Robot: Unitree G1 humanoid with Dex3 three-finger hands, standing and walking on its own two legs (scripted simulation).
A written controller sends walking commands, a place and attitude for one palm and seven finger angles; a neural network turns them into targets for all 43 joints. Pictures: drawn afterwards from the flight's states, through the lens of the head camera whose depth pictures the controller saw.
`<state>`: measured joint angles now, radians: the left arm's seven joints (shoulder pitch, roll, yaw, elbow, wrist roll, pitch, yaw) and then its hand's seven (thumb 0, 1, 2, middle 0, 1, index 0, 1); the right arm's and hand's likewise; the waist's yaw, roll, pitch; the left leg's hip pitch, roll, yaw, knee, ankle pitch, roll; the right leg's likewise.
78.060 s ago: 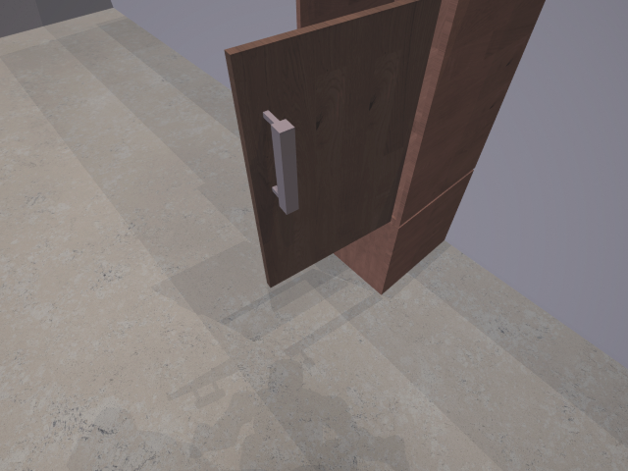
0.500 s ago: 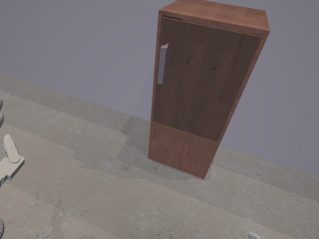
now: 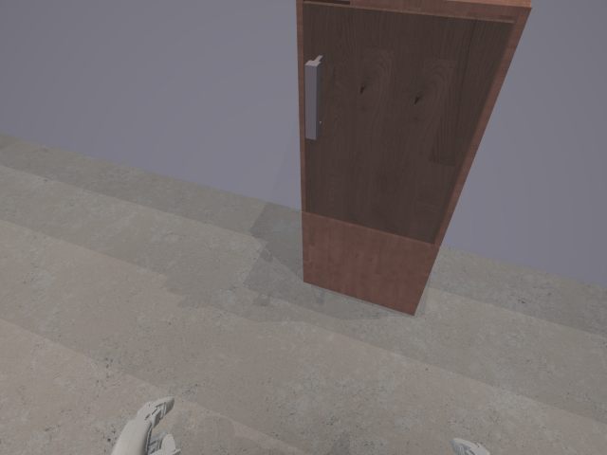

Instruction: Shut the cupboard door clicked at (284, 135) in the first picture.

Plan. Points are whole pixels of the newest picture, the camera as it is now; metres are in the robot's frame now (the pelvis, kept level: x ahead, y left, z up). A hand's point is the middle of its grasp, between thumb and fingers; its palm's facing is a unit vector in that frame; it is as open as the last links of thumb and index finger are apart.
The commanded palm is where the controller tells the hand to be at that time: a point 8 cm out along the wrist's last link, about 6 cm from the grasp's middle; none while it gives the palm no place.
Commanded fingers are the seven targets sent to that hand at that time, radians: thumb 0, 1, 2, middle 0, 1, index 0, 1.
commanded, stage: let the arm hang, fingers relaxed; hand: left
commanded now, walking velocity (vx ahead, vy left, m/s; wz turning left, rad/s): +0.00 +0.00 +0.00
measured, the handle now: (315, 98) +0.85 +0.00 +0.07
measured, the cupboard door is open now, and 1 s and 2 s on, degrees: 0 0 0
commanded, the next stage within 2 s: look to check the result in 0.90 s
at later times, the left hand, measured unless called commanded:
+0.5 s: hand out of the picture -0.05 +0.17 -0.15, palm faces +0.02 -0.98 -0.20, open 7.3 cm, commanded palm none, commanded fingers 0.00 0.90 0.90 -0.20 -0.30 -0.20 -0.30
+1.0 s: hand out of the picture -0.04 +0.16 -0.16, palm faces +0.02 -0.99 -0.14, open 7.3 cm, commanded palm none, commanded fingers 0.00 0.90 0.90 -0.20 -0.30 -0.20 -0.30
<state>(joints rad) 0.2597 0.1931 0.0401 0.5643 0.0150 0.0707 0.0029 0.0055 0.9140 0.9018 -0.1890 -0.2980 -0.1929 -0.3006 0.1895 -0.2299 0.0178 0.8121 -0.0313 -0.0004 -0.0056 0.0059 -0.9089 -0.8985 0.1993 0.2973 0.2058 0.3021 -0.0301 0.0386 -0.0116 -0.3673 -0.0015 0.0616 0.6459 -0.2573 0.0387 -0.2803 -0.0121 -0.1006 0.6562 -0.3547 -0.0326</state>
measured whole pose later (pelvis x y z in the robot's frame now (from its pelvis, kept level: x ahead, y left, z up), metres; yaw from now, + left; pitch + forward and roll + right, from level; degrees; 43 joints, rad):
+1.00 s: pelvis +0.00 +0.01 +0.02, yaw -1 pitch -2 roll +0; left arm 0.37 0.10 0.00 1.16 0.01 0.00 0.03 0.00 0.91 0.90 -0.20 -0.30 -0.20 -0.30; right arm 0.35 -0.10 0.00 1.13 -0.02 0.01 -0.04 0.00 -0.91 -0.90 0.20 0.30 0.20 0.30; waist -0.01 0.00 0.01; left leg -0.23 -0.02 0.09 0.40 -0.14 0.06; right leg -0.16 -0.01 -0.07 0.42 -0.23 -0.01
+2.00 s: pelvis +0.03 +0.01 +0.02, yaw -1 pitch -2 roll +0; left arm 0.31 0.14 0.00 1.16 0.01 -0.01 0.03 0.00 0.91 0.90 -0.19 -0.30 -0.20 -0.30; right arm 0.30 -0.13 0.01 1.14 -0.01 0.00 -0.03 0.00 -0.91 -0.90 0.20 0.30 0.20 0.30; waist -0.01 0.00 0.05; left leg -0.17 -0.02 0.09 0.37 -0.16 0.05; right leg -0.10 -0.01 -0.07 0.38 -0.24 -0.01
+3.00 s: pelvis +0.05 +0.00 +0.02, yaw -1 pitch -2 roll +0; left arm 0.26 0.18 0.00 1.16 0.01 -0.01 0.02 0.00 0.91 0.90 -0.20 -0.30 -0.20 -0.30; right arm 0.24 -0.18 0.01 1.14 -0.01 -0.01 -0.03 0.00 -0.91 -0.90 0.20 0.30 0.20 0.30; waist -0.01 0.00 0.06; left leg -0.13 -0.01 0.07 0.35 -0.18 0.03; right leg -0.04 0.00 -0.08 0.33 -0.25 -0.02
